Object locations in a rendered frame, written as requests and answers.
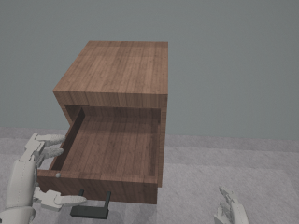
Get handle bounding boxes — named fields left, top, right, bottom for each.
left=69, top=189, right=111, bottom=219

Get robot left hand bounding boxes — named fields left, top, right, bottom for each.
left=5, top=133, right=87, bottom=212

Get robot left forearm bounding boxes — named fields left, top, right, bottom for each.
left=0, top=206, right=36, bottom=224

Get drawer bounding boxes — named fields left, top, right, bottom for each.
left=36, top=105, right=161, bottom=204

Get cabinet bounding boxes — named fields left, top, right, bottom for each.
left=52, top=40, right=168, bottom=188

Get robot right hand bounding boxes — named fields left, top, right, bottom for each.
left=214, top=185, right=250, bottom=224

